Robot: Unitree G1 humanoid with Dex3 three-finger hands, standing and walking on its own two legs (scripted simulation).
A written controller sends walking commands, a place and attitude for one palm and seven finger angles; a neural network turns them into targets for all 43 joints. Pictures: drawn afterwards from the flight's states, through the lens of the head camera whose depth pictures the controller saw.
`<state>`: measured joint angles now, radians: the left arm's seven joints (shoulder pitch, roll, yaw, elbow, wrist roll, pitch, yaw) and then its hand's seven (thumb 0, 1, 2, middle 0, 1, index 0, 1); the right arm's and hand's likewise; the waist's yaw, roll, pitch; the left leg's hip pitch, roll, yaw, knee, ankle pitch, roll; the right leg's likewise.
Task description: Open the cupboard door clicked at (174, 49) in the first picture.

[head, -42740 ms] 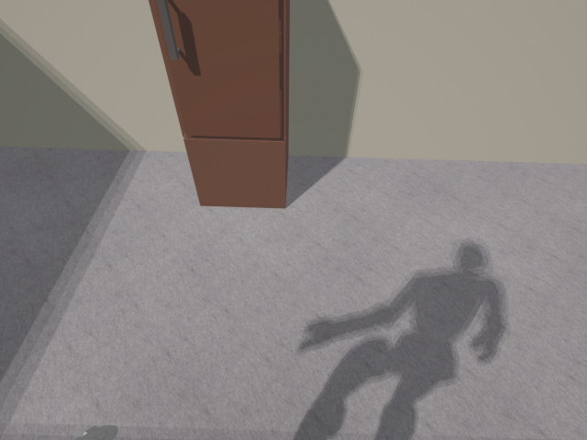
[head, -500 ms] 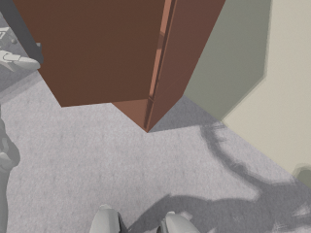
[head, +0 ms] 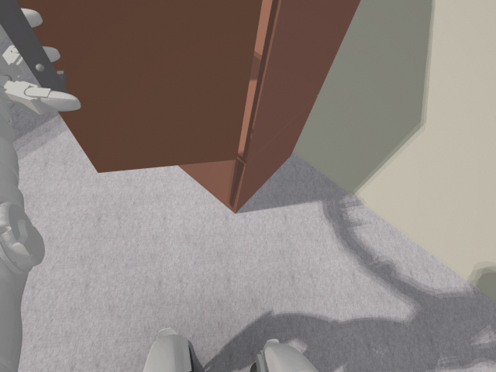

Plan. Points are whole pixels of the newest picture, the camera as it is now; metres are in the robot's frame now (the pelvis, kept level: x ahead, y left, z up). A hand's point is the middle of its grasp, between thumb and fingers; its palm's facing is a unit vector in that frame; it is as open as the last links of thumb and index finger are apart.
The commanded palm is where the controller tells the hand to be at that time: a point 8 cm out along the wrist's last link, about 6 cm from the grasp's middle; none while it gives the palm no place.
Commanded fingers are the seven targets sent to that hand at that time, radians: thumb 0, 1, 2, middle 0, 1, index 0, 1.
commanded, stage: slide the fingers in behind the handle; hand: left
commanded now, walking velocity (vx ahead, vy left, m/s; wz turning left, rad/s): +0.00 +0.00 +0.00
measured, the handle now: (36, 45) +0.59 +0.25 +0.12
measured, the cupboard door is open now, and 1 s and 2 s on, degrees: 51 50 83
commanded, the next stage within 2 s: close the thumb around the handle in 0.16 s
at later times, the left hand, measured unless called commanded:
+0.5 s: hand (38, 68) +0.54 +0.24 +0.12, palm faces +0.08 -1.00 +0.00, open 12.3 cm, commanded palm +0.52 +0.28 +0.12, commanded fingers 0.00 0.23 0.61 -0.35 -1.28 -0.35 -1.28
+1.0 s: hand (47, 69) +0.53 +0.23 +0.13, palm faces +0.07 -1.00 +0.01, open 5.6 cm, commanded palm +0.52 +0.28 +0.12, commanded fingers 0.00 0.90 0.90 -0.40 -1.35 -0.40 -1.35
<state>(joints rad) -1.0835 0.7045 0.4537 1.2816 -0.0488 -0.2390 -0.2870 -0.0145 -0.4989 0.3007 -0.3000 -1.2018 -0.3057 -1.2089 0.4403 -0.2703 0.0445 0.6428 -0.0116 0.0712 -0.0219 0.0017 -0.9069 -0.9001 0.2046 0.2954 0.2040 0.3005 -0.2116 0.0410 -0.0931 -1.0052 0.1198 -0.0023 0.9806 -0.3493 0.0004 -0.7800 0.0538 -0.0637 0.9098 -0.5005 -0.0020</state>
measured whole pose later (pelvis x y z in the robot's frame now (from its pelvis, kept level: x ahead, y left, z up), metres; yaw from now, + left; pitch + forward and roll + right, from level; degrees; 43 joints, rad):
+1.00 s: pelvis +0.00 +0.00 +0.00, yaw +0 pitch +20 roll -5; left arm -1.07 0.68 0.47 1.29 -0.03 -0.26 -0.27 -0.01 0.70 0.83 -0.36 -1.34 -0.40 -1.35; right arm 0.44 -0.27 0.05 0.63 -0.01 0.07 -0.02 0.00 -0.91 -0.90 0.20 0.30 0.20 0.30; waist -0.22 0.05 -0.10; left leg -1.00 0.12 0.01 0.98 -0.35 0.01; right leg -0.78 0.05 -0.05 0.92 -0.50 0.00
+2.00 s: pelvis +0.02 -0.03 +0.03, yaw +3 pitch +7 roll +0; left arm -0.22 0.01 0.11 0.30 -0.04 -0.09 0.42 -0.02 0.68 0.78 -0.33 -1.28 -0.33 -1.30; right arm 0.21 -0.20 0.02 0.56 -0.03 0.10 0.01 0.01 -0.91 -0.90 0.20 0.30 0.20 0.30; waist -0.03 0.03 -0.14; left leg -0.59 0.07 0.03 0.77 -0.31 -0.04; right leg -0.40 0.01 -0.05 0.78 -0.51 -0.03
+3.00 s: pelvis +0.00 -0.03 +0.03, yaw +4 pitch +4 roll +0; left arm -0.17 -0.11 -0.12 0.26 0.04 -0.08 0.57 -0.01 -0.44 0.33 -0.31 -1.02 -0.32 -1.02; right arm 0.20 -0.19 0.00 0.64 -0.05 0.10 -0.01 0.01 -0.91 -0.90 0.20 0.30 0.20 0.30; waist 0.00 0.04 -0.10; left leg -0.57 0.06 0.00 0.78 -0.29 -0.04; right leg -0.39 0.00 -0.07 0.81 -0.50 -0.03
